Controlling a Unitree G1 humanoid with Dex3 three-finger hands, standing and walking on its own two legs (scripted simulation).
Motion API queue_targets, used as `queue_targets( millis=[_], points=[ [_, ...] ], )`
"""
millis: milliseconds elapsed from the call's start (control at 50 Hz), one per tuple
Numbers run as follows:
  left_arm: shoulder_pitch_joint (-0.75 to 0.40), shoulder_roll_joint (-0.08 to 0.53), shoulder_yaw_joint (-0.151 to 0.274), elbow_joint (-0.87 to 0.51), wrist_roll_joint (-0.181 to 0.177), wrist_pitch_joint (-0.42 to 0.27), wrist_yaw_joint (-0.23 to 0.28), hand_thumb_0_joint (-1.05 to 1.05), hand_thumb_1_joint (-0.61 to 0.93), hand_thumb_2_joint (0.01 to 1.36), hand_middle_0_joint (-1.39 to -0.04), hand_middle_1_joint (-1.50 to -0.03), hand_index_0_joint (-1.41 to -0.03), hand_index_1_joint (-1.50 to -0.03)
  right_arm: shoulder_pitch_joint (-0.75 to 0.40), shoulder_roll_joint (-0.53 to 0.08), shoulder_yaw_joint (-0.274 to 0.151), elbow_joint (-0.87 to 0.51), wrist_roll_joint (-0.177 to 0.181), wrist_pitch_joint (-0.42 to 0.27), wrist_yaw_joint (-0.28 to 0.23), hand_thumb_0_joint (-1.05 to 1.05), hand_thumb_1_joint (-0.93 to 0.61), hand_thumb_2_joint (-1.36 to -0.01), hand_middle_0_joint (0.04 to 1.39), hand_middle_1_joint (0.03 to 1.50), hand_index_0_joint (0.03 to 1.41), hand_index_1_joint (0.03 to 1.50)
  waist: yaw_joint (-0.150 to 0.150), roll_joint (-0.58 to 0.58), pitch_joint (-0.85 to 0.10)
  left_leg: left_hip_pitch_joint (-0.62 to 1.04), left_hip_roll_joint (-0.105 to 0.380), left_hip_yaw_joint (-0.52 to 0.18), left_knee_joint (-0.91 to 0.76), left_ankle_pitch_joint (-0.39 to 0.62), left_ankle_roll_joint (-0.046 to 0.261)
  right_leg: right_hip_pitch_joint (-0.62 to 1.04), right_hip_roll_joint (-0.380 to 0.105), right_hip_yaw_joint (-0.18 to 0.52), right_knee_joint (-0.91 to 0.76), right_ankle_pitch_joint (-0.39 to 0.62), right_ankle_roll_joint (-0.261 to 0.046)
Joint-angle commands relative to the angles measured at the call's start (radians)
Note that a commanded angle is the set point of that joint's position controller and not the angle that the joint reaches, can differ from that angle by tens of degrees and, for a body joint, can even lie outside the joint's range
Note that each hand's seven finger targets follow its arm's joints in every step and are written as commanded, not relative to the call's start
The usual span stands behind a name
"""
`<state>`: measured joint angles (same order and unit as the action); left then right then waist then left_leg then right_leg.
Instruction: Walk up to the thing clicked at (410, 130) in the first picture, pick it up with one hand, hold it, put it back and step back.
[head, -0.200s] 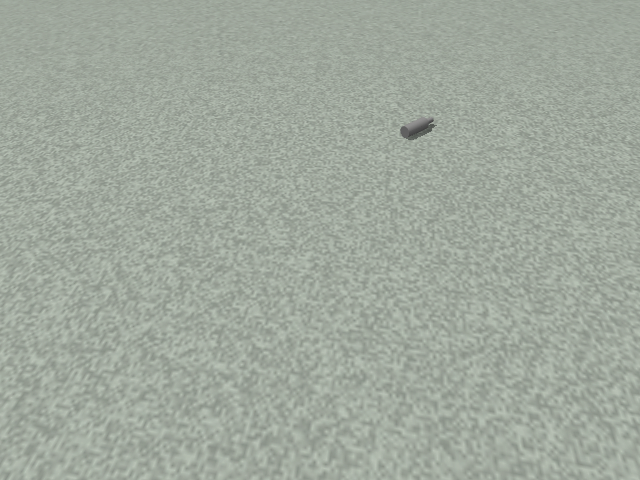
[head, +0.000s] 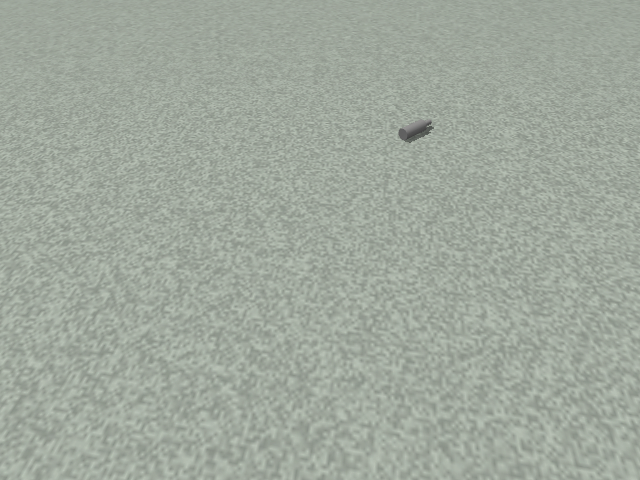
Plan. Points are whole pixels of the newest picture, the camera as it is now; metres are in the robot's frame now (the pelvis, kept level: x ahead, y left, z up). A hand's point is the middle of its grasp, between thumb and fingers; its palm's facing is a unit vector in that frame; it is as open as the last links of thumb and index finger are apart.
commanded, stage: stand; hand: left
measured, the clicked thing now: (416, 127) +1.97 -0.57 -0.75
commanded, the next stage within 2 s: walk up in 0.92 s
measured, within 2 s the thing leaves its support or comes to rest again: neither
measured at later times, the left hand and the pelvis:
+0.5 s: hand out of the picture +0.08 +0.25 -0.16, palm faces -0.03 -0.94 -0.34, open 7.4 cm; pelvis +0.00 +0.00 +0.00, yaw +0 degrees
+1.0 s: hand out of the picture +0.09 +0.26 -0.15, palm faces +0.03 -0.95 -0.32, open 7.4 cm; pelvis +0.01 -0.01 -0.01, yaw +3 degrees
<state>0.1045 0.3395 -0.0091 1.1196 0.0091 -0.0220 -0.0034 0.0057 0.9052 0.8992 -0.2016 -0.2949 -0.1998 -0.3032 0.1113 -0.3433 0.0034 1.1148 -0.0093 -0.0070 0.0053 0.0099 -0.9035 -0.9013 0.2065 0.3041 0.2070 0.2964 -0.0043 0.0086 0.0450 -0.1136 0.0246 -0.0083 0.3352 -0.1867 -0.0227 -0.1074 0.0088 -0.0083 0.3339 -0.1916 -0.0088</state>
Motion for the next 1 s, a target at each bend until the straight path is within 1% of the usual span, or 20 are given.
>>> queue_targets(
  millis=[0, 40, 140, 200, 220, 300, 380, 400, 480, 600, 660, 700, 740, 800, 880, 900, 920, 940, 960, 980],
  points=[
    [-0.040, 0.219, 0.044, -0.057, -0.002, -0.018, 0.015, 0.000, 0.900, 0.900, -0.200, -0.300, -0.200, -0.300, -0.039, -0.208, -0.041, -0.057, 0.002, -0.024, -0.015, 0.000, -0.900, -0.900, 0.200, 0.300, 0.200, 0.300, 0.004, -0.003, -0.074, 0.023, 0.103, -0.072, -0.033, 0.142, 0.046, 0.005, -0.138, 0.106, -0.055, 0.175, -0.018],
    [-0.042, 0.220, 0.044, -0.057, -0.002, -0.016, 0.015, 0.000, 0.900, 0.900, -0.200, -0.300, -0.200, -0.300, -0.036, -0.203, -0.039, -0.057, 0.000, -0.023, -0.016, 0.000, -0.900, -0.900, 0.200, 0.300, 0.200, 0.300, 0.002, 0.000, -0.060, 0.009, 0.102, -0.075, -0.044, 0.124, 0.044, -0.006, -0.136, 0.106, -0.059, 0.149, -0.018],
    [-0.041, 0.219, 0.046, -0.055, -0.002, -0.016, 0.013, 0.000, 0.900, 0.900, -0.200, -0.300, -0.200, -0.300, -0.036, -0.212, -0.040, -0.057, 0.000, -0.026, -0.017, 0.000, -0.900, -0.900, 0.200, 0.300, 0.200, 0.300, 0.007, 0.002, -0.072, 0.020, 0.107, -0.077, -0.047, 0.136, 0.046, 0.007, -0.137, 0.107, -0.059, 0.157, -0.018],
    [-0.040, 0.218, 0.045, -0.054, -0.002, -0.015, 0.013, 0.000, 0.900, 0.900, -0.200, -0.300, -0.200, -0.300, -0.031, -0.207, -0.038, -0.054, 0.001, -0.026, -0.015, 0.000, -0.900, -0.900, 0.200, 0.300, 0.200, 0.300, 0.006, -0.006, -0.053, 0.006, 0.103, -0.080, -0.057, 0.121, 0.042, -0.002, -0.131, 0.101, -0.065, 0.132, -0.017],
    [-0.042, 0.220, 0.046, -0.056, -0.002, -0.015, 0.013, 0.000, 0.900, 0.900, -0.200, -0.300, -0.200, -0.300, -0.030, -0.206, -0.038, -0.055, 0.000, -0.025, -0.015, 0.000, -0.900, -0.900, 0.200, 0.300, 0.200, 0.300, 0.004, -0.011, -0.066, 0.015, 0.106, -0.077, -0.055, 0.109, 0.045, -0.002, -0.135, 0.104, -0.066, 0.123, -0.018],
    [-0.038, 0.222, 0.046, -0.056, 0.000, -0.016, 0.014, 0.000, 0.900, 0.900, -0.200, -0.300, -0.200, -0.300, -0.028, -0.205, -0.039, -0.055, 0.001, -0.023, -0.015, 0.000, -0.900, -0.900, 0.200, 0.300, 0.200, 0.300, 0.003, -0.025, -0.061, 0.011, 0.103, -0.080, -0.055, 0.127, 0.042, 0.000, -0.133, 0.098, -0.066, 0.141, -0.016],
    [-0.035, 0.213, 0.043, -0.057, -0.001, -0.017, 0.013, 0.000, 0.900, 0.900, -0.200, -0.300, -0.200, -0.300, -0.034, -0.214, -0.041, -0.056, 0.000, -0.025, -0.016, 0.000, -0.900, -0.900, 0.200, 0.300, 0.200, 0.300, 0.006, 0.003, -0.085, 0.022, 0.108, -0.076, -0.045, 0.160, 0.045, 0.016, -0.139, 0.101, -0.056, 0.183, -0.019],
    [-0.034, 0.224, 0.046, -0.056, -0.002, -0.016, 0.014, 0.000, 0.900, 0.900, -0.200, -0.300, -0.200, -0.300, -0.028, -0.212, -0.041, -0.054, 0.001, -0.025, -0.016, 0.000, -0.900, -0.900, 0.200, 0.300, 0.200, 0.300, 0.005, -0.003, -0.088, 0.028, 0.106, -0.076, -0.047, 0.161, 0.044, 0.021, -0.139, 0.103, -0.054, 0.186, -0.021],
    [-0.032, 0.217, 0.043, -0.052, -0.003, -0.015, 0.014, 0.000, 0.900, 0.900, -0.200, -0.300, -0.200, -0.300, -0.033, -0.206, -0.038, -0.054, 0.002, -0.025, -0.017, 0.000, -0.900, -0.900, 0.200, 0.300, 0.200, 0.300, 0.006, -0.013, -0.073, 0.033, 0.107, -0.078, -0.047, 0.181, 0.041, 0.010, -0.136, 0.094, -0.051, 0.199, -0.019],
    [-0.035, 0.220, 0.047, -0.052, -0.003, -0.012, 0.014, 0.000, 0.900, 0.900, -0.200, -0.300, -0.200, -0.300, -0.029, -0.209, -0.038, -0.052, 0.000, -0.024, -0.018, 0.000, -0.900, -0.900, 0.200, 0.300, 0.200, 0.300, 0.005, 0.002, -0.072, 0.026, 0.105, -0.074, -0.054, 0.156, 0.043, 0.016, -0.138, 0.100, -0.055, 0.182, -0.021],
    [-0.028, 0.219, 0.046, -0.050, -0.004, -0.014, 0.014, 0.000, 0.900, 0.900, -0.200, -0.300, -0.200, -0.300, -0.031, -0.211, -0.039, -0.053, 0.003, -0.024, -0.017, 0.000, -0.900, -0.900, 0.200, 0.300, 0.200, 0.300, 0.006, -0.013, -0.065, 0.030, 0.107, -0.079, -0.055, 0.180, 0.040, 0.014, -0.136, 0.096, -0.057, 0.193, -0.019],
    [-0.029, 0.224, 0.048, -0.051, -0.003, -0.013, 0.015, 0.000, 0.900, 0.900, -0.200, -0.300, -0.200, -0.300, -0.028, -0.208, -0.038, -0.053, 0.001, -0.024, -0.017, 0.000, -0.900, -0.900, 0.200, 0.300, 0.200, 0.300, 0.005, -0.011, -0.058, 0.027, 0.105, -0.079, -0.058, 0.160, 0.039, 0.005, -0.134, 0.097, -0.062, 0.174, -0.018],
    [-0.030, 0.222, 0.048, -0.052, -0.001, -0.013, 0.014, 0.000, 0.900, 0.900, -0.200, -0.300, -0.200, -0.300, -0.034, -0.211, -0.039, -0.055, 0.002, -0.025, -0.018, 0.000, -0.900, -0.900, 0.200, 0.300, 0.200, 0.300, 0.006, -0.005, -0.076, 0.039, 0.107, -0.074, -0.048, 0.178, 0.041, 0.017, -0.139, 0.100, -0.055, 0.202, -0.021],
    [-0.024, 0.221, 0.048, -0.050, -0.003, -0.012, 0.014, 0.000, 0.900, 0.900, -0.200, -0.300, -0.200, -0.300, -0.031, -0.209, -0.037, -0.053, 0.004, -0.025, -0.018, 0.000, -0.900, -0.900, 0.200, 0.300, 0.200, 0.300, 0.006, -0.004, -0.067, 0.037, 0.105, -0.075, -0.056, 0.163, 0.040, 0.012, -0.137, 0.100, -0.060, 0.189, -0.020],
    [-0.028, 0.221, 0.048, -0.050, -0.003, -0.014, 0.015, 0.000, 0.900, 0.900, -0.200, -0.300, -0.200, -0.300, -0.031, -0.211, -0.038, -0.054, 0.002, -0.024, -0.017, 0.000, -0.900, -0.900, 0.200, 0.300, 0.200, 0.300, 0.004, -0.016, -0.074, 0.043, 0.107, -0.076, -0.053, 0.187, 0.041, 0.020, -0.138, 0.099, -0.059, 0.216, -0.019],
    [-0.066, 0.388, 0.181, -0.152, 0.051, -0.009, -0.043, 0.000, 0.900, 0.900, -0.200, -0.300, -0.200, -0.300, 0.146, -0.364, -0.129, -0.096, 0.003, -0.054, -0.015, 0.000, -0.900, -0.900, 0.200, 0.300, 0.200, 0.300, 0.003, -0.165, -0.162, -0.054, 0.128, -0.166, 0.053, -0.246, 0.123, 0.058, -0.115, 0.032, 0.067, -0.345, -0.043],
    [-0.103, 0.381, 0.184, -0.168, 0.065, 0.003, -0.067, 0.000, 0.900, 0.900, -0.200, -0.300, -0.200, -0.300, 0.128, -0.402, -0.148, -0.094, -0.009, -0.061, -0.010, 0.000, -0.900, -0.900, 0.200, 0.300, 0.200, 0.300, 0.008, -0.091, -0.066, -0.155, 0.141, -0.208, 0.028, -0.397, 0.123, -0.037, -0.125, 0.046, 0.114, -0.494, -0.058],
    [-0.127, 0.353, 0.186, -0.193, 0.069, 0.011, -0.083, 0.000, 0.900, 0.900, -0.200, -0.300, -0.200, -0.300, 0.127, -0.406, -0.156, -0.105, -0.018, -0.065, -0.009, 0.000, -0.900, -0.900, 0.200, 0.300, 0.200, 0.300, 0.008, -0.025, -0.009, -0.181, 0.152, -0.235, 0.006, -0.440, 0.127, -0.123, -0.123, 0.046, 0.156, -0.501, -0.061],
    [-0.113, 0.321, 0.184, -0.220, 0.067, 0.014, -0.099, 0.000, 0.900, 0.900, -0.200, -0.300, -0.200, -0.300, 0.106, -0.409, -0.165, -0.125, -0.019, -0.073, -0.008, 0.000, -0.900, -0.900, 0.200, 0.300, 0.200, 0.300, 0.020, 0.014, 0.006, -0.158, 0.179, -0.299, 0.005, -0.461, 0.148, -0.223, -0.125, 0.075, 0.204, -0.469, -0.063],
    [-0.105, 0.292, 0.187, -0.238, 0.065, 0.015, -0.109, 0.000, 0.900, 0.900, -0.200, -0.300, -0.200, -0.300, 0.101, -0.408, -0.172, -0.149, -0.026, -0.079, -0.010, 0.000, -0.900, -0.900, 0.200, 0.300, 0.200, 0.300, 0.026, 0.057, 0.038, -0.173, 0.210, -0.393, -0.020, -0.494, 0.174, -0.286, -0.105, 0.077, 0.291, -0.399, -0.053]
  ],
)
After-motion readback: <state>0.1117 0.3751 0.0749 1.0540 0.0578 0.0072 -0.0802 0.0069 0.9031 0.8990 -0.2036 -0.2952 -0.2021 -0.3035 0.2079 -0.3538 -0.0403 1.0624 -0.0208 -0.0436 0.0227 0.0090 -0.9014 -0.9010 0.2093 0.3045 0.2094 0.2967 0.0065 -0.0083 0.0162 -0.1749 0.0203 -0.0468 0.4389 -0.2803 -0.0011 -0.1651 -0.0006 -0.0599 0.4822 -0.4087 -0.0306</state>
